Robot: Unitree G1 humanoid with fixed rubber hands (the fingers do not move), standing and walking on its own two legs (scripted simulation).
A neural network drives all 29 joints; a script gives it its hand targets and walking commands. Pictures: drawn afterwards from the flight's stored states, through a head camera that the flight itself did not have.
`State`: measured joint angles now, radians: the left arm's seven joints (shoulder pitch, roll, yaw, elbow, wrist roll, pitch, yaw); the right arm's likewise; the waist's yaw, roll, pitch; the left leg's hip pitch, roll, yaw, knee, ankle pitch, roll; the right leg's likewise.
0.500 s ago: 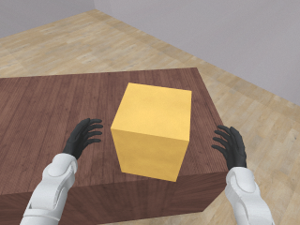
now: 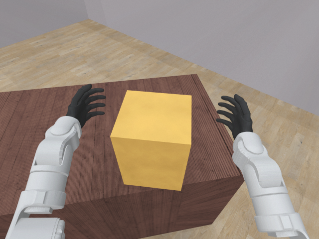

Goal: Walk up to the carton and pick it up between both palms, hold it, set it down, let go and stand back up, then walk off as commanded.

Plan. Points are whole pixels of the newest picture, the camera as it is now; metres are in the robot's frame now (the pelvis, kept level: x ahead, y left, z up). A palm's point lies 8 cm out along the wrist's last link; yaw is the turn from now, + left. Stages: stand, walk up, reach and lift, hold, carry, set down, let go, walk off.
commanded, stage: reach and lift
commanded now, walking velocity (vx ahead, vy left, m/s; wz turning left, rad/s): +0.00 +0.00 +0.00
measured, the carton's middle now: (155, 143) +0.40 +0.01 -0.01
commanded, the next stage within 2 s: none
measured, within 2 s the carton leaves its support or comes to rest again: neither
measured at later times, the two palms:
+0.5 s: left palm (85, 97) +0.42 +0.18 +0.16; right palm (243, 116) +0.36 -0.21 +0.13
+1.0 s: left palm (94, 124) +0.41 +0.18 +0.07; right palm (225, 137) +0.36 -0.18 +0.05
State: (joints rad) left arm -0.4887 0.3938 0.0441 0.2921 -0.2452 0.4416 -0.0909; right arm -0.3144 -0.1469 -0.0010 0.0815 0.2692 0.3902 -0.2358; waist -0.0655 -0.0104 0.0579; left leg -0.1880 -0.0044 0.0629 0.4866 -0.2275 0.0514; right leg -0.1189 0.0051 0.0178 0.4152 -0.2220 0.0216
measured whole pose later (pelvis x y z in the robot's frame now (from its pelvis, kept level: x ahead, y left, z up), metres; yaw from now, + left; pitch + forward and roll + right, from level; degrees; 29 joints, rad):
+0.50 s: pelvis +0.00 +0.00 +0.00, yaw +0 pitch -4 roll -2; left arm -0.80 0.40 0.04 0.81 -0.25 0.33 -0.09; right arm -0.63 -0.16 -0.02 0.55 0.27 0.36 -0.24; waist -0.11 -0.01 0.04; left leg -0.19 0.00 0.06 0.48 -0.22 0.05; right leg -0.12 0.01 0.02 0.41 -0.22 0.02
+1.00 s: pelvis +0.00 +0.00 +0.00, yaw +0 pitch +4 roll -2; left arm -0.77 0.28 -0.03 1.28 -0.25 -0.25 -0.03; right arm -0.61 -0.06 -0.02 1.01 0.16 -0.11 -0.21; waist -0.09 -0.01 -0.07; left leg -0.35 0.00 0.06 0.48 -0.21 0.05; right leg -0.28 0.01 0.02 0.41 -0.20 0.02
